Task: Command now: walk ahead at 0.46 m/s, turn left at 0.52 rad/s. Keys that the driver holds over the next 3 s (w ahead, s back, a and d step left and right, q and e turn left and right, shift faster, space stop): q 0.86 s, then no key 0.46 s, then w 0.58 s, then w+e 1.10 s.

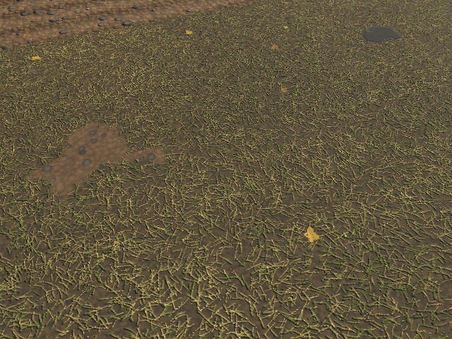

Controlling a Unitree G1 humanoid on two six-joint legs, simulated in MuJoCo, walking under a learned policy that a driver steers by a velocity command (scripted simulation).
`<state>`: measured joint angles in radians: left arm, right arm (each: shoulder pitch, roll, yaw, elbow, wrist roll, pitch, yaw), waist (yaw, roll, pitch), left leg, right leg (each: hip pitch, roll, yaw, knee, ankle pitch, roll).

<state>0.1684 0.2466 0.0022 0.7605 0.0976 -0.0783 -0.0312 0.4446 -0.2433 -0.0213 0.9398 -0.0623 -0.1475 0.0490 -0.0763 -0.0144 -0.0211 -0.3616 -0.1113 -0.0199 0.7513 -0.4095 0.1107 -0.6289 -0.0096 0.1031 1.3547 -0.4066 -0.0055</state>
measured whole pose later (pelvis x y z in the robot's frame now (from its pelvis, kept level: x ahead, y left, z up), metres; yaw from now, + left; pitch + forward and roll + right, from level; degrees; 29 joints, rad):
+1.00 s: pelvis +0.27 +0.04 -0.11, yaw +35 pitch +4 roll -2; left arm 0.16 0.27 0.10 0.78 0.05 -0.06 0.02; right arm 0.23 -0.30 -0.10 0.69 -0.02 -0.09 0.05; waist 0.00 0.02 -0.03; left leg -0.28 -0.04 -0.04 0.34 -0.13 0.07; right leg -0.59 -0.04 -0.01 1.02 -0.31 0.07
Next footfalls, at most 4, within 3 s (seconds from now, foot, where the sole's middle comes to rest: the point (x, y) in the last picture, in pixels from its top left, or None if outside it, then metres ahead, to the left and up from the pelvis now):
0.26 right None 0.34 -0.13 -0.89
0.74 left None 0.28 0.14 -0.89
1.18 right None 0.43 -0.05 -0.89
1.98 right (164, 300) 0.72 0.19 -0.89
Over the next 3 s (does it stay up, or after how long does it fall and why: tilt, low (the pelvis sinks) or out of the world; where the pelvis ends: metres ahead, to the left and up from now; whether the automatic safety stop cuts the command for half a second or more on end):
stays up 1.06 0.45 -0.28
